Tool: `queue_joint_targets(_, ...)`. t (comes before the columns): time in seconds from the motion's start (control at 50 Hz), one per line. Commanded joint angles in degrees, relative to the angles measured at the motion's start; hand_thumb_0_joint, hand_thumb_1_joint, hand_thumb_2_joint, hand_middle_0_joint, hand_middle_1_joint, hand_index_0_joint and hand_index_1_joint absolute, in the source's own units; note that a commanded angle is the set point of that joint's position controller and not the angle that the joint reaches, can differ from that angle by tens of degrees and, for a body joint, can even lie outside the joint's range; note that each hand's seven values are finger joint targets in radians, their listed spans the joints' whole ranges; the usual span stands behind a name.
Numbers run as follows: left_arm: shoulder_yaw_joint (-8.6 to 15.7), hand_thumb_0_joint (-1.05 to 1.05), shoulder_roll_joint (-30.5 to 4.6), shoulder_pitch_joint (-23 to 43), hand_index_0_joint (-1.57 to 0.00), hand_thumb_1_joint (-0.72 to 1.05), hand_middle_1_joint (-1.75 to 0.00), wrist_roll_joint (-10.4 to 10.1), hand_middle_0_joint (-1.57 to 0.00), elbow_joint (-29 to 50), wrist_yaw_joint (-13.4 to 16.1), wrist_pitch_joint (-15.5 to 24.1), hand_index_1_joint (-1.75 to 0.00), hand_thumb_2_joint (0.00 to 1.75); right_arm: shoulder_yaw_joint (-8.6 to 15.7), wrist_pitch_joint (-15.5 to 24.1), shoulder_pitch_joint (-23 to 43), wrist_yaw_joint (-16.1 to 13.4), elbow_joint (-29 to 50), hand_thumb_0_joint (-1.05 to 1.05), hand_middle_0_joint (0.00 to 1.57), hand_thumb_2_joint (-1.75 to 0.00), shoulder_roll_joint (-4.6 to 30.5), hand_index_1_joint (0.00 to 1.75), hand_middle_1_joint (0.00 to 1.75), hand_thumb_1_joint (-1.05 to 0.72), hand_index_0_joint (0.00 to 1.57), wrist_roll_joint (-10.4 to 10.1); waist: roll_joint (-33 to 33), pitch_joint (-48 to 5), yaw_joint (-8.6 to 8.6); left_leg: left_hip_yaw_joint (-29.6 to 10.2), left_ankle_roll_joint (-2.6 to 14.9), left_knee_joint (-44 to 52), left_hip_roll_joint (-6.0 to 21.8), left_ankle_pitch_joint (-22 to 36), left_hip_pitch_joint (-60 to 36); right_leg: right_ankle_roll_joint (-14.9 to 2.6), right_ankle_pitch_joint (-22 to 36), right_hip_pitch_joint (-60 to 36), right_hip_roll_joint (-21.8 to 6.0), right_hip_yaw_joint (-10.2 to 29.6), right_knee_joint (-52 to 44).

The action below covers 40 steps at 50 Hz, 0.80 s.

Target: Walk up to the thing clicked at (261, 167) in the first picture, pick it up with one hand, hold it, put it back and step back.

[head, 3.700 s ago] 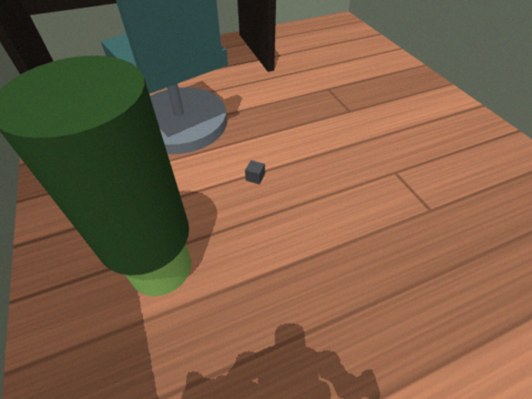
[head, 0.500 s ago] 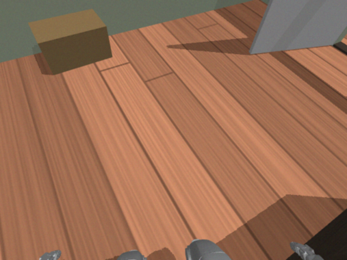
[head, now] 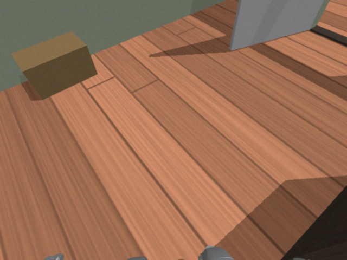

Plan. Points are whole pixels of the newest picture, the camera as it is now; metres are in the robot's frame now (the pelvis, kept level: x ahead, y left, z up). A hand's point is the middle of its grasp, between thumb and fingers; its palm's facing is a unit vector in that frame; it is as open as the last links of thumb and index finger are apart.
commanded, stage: walk up
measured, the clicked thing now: out of the picture -0.27 +1.18 -0.71
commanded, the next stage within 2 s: stand in 0.88 s
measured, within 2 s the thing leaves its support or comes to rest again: neither
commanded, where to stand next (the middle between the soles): +0.08 +0.00 m, yaw +0 degrees
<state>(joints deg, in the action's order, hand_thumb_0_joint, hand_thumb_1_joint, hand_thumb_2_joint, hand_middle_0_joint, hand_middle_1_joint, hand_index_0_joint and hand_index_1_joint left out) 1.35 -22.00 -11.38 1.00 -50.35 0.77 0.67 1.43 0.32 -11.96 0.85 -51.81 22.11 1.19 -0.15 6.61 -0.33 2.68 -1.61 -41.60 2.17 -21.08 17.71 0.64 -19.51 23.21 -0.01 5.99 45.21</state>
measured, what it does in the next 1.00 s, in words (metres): stands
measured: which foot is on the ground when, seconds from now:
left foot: down 0.00-1.00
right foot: down 0.00-1.00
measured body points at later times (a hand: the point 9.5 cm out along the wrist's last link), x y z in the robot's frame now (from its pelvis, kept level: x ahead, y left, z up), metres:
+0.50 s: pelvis +0.02 +0.01 +0.02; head +0.04 +0.00 +0.47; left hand +0.12 +0.31 -0.10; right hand +0.09 -0.31 -0.11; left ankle +0.01 +0.15 -0.71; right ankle +0.05 -0.13 -0.71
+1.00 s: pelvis +0.03 +0.01 +0.03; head +0.05 +0.01 +0.48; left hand +0.15 +0.30 -0.10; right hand +0.09 -0.30 -0.10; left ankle +0.01 +0.15 -0.71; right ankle +0.05 -0.13 -0.71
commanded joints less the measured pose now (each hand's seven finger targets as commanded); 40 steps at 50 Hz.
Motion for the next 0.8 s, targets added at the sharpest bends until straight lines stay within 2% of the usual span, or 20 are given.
queue_joint_targets(0.0, 3.7, 0.0, -12.3, 0.1, -0.2, 0.9, -0.3, -0.6, -0.2, 1.2, 0.7, 1.4, -0.3, 0.9, 4.0, 2.0, 5.5, -0.8, 3.3, 0.0, 0.2, -0.9, 17.1, 0.3, 0.3, -0.9, 0.2, -0.1, 5.7, -5.9, 1.96, -21.3, 12.28, 20.1, 17.1, -11.6, 6.1, -2.43, -7.6, -6.4, 0.7, -1.7, -1.3)
queue_joint_targets(0.02, 3.7, 0.0, -12.4, -1.2, -0.2, 0.9, -0.3, -0.4, -0.2, 0.1, 0.4, 1.8, -0.3, 0.9, 3.2, 1.9, 6.4, -0.7, 3.1, 0.0, 0.2, -0.9, 15.0, 0.3, 0.3, -0.9, 0.2, -0.1, 3.9, -5.4, 3.18, -16.0, 10.23, 17.2, 13.7, -9.6, 7.3, -3.03, -5.9, -9.5, 0.2, 0.4, -6.2)
queue_joint_targets(0.04, 3.8, 0.0, -12.3, -1.3, -0.2, 0.9, -0.3, -0.4, -0.2, -0.5, 0.2, 2.1, -0.3, 0.9, 2.7, 1.8, 5.7, -0.7, 2.6, 0.0, 0.2, -0.9, 13.5, 0.3, 0.3, -0.9, 0.2, 0.0, 1.9, -5.6, 3.05, -9.9, 7.29, 14.5, 8.9, -8.2, 6.7, -4.32, -2.5, -9.8, -1.0, 4.4, -12.6)
queue_joint_targets(0.06, 3.9, 0.0, -13.0, 0.5, -0.2, 0.9, -0.3, -0.2, -0.2, -0.4, -0.1, 2.4, -0.3, 0.9, 2.3, 1.8, 4.8, -0.6, 2.2, 0.0, 0.2, -0.9, 12.1, 0.3, 0.3, -0.9, 0.2, -0.2, -0.7, -5.1, 1.48, -6.1, 4.76, 11.0, 4.6, -5.2, 6.0, -5.81, 1.1, -8.5, -3.0, 9.4, -15.6)
queue_joint_targets(0.08, 3.9, 0.0, -13.5, 2.8, -0.2, 0.9, -0.3, -0.4, -0.2, -0.3, -0.1, 2.4, -0.3, 0.9, 2.1, 1.8, 3.2, -0.7, 1.0, 0.0, 0.2, -0.9, 11.4, 0.3, 0.3, -0.9, 0.2, -0.2, -1.2, -4.5, 0.16, -4.4, 3.2, 9.5, 2.6, -4.4, 4.4, -6.98, 0.3, -6.0, -5.4, 13.4, -17.3)
queue_joint_targets(0.1, 3.6, 0.0, -13.3, 4.4, -0.2, 0.9, -0.3, -0.6, -0.2, -0.4, -0.1, 2.2, -0.3, 0.9, 2.1, 1.8, 2.0, -0.6, -0.4, 0.0, 0.2, -0.9, 11.7, 0.3, 0.3, -0.9, 0.2, -0.3, 1.1, -4.6, -0.78, -4.6, 3.29, 11.0, 2.7, -5.4, 1.3, -6.92, -2.3, -3.2, -6.1, 13.7, -18.6)
queue_joint_targets(0.12, 3.2, 0.0, -12.9, 5.3, -0.2, 0.9, -0.3, -0.7, -0.2, -0.9, -0.2, 2.0, -0.3, 0.9, 2.2, 1.9, 1.6, -0.5, -1.2, 0.0, 0.2, -0.9, 12.1, 0.3, 0.3, -0.9, 0.2, -0.3, 3.1, -3.6, -1.01, -6.0, 3.97, 14.4, 3.6, -7.6, -0.4, -6.29, -5.7, -0.3, -4.9, 11.7, -18.6)
queue_joint_targets(0.14, 3.0, 0.0, -12.4, 5.2, -0.2, 0.9, -0.3, -0.7, -0.2, -1.5, -0.3, 1.8, -0.3, 0.9, 2.2, 1.8, 2.6, -0.4, -1.5, 0.0, 0.2, -0.9, 12.5, 0.3, 0.3, -0.9, 0.2, -0.3, 4.6, -1.9, -0.27, -7.5, 4.63, 16.4, 4.8, -9.8, -0.1, -5.41, -6.7, 0.5, -3.0, 9.3, -18.0)
queue_joint_targets(0.16, 2.7, 0.0, -11.6, 4.8, -0.2, 0.9, -0.3, -0.7, -0.2, -2.1, -0.3, 1.7, -0.3, 0.9, 2.3, 1.8, 4.0, -0.4, -1.5, 0.0, 0.2, -0.9, 12.6, 0.3, 0.3, -0.9, 0.2, -0.2, 4.4, -2.0, 0.32, -8.4, 5.14, 17.5, 5.9, -10.6, 0.5, -4.86, -5.7, -1.1, -1.7, 7.6, -17.6)
queue_joint_targets(0.2, 2.6, 0.0, -11.6, 4.4, -0.2, 0.9, -0.3, -0.7, -0.2, -3.6, -0.5, 1.7, -0.3, 0.9, 2.1, 1.8, 4.6, -0.4, -2.1, 0.0, 0.2, -0.9, 12.5, 0.3, 0.3, -0.9, 0.2, -0.2, 2.2, -2.8, 0.97, -8.1, 5.17, 17.9, 6.2, -9.8, 1.0, -4.59, -3.3, -3.8, -1.4, 7.0, -17.9)
queue_joint_targets(0.3, 2.2, 0.0, -11.5, 6.2, -0.2, 0.9, -0.3, -0.7, -0.2, -5.5, -0.4, 1.9, -0.3, 0.9, 1.9, 2.1, 4.8, -0.7, -3.9, 0.0, 0.2, -0.9, 12.2, 0.3, 0.3, -0.9, 0.2, -0.7, -0.5, -6.6, -0.13, -5.5, 4.64, 18.2, 6.0, -1.0, -3.4, -4.03, 10.3, -6.9, -2.9, 7.0, -17.7)
queue_joint_targets(0.36, 1.9, 0.0, -10.9, 6.1, -0.2, 0.9, -0.3, -1.0, -0.2, -6.6, -0.3, 1.9, -0.3, 0.9, 1.9, 2.1, 5.3, -0.8, -4.7, 0.0, 0.2, -0.9, 12.5, 0.3, 0.3, -0.9, 0.2, -1.0, -0.1, -8.9, -0.09, -4.3, 4.57, 17.8, 6.3, 5.4, -7.1, -3.59, 17.5, -8.1, -3.2, 6.1, -16.8)
queue_joint_targets(0.44, 1.6, 0.0, -10.7, 6.5, -0.2, 0.9, -0.3, -1.3, -0.2, -7.9, 0.0, 1.7, -0.3, 0.9, 2.2, 1.7, 7.0, -0.9, -5.6, 0.0, 0.2, -0.9, 12.3, 0.3, 0.3, -0.9, 0.2, -1.1, 0.0, -10.2, -0.1, -2.6, 4.36, 17.2, 6.4, 11.3, -10.3, -3.38, 22.8, -9.1, -3.5, 5.6, -17.0)
queue_joint_targets(0.66, 1.4, 0.0, -11.1, 9.5, -0.2, 0.9, -0.3, -0.7, -0.2, -9.0, 0.4, 1.5, -0.3, 0.9, 2.4, 0.7, 9.4, -0.7, -7.5, 0.0, 0.2, -0.9, 11.1, 0.3, 0.3, -0.9, 0.2, -1.3, -3.0, -10.3, -1.0, -1.0, 3.57, 18.0, 5.1, 10.7, -13.6, -3.78, 23.1, -9.2, -4.8, 8.1, -21.2)
queue_joint_targets(0.78, 1.5, 0.0, -10.4, 9.7, -0.2, 0.9, -0.3, -0.9, -0.2, -9.3, 0.4, 1.2, -0.3, 0.9, 2.8, 0.8, 10.4, -0.7, -8.3, 0.0, 0.2, -0.9, 11.6, 0.3, 0.3, -0.9, 0.2, -1.0, -0.6, -10.1, -0.44, -1.4, 3.85, 21.0, 6.6, 12.6, -14.2, -2.8, 24.1, -10.1, -3.5, 5.6, -19.6)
